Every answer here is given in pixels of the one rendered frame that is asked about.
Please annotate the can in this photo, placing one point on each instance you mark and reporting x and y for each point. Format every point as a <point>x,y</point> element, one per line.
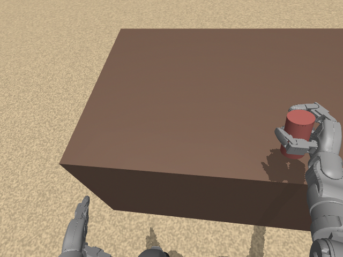
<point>299,124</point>

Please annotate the left robot hand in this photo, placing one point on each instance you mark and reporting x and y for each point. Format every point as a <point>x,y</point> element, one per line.
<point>76,232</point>

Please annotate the right robot arm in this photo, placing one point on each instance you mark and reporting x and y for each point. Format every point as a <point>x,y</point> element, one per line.
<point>325,201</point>

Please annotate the right robot hand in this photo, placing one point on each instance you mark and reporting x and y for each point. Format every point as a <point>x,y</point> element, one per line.
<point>326,138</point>

